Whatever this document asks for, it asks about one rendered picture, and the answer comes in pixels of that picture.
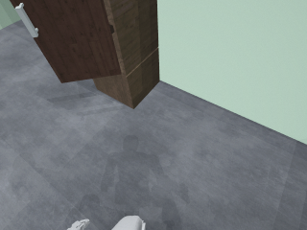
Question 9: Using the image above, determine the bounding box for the robot left thigh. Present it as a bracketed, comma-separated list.
[111, 216, 146, 230]

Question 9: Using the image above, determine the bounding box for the cupboard door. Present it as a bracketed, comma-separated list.
[10, 0, 122, 83]

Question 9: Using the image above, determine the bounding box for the handle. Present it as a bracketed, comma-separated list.
[15, 3, 38, 37]

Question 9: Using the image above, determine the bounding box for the robot left hand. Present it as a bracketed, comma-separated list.
[67, 219, 90, 230]

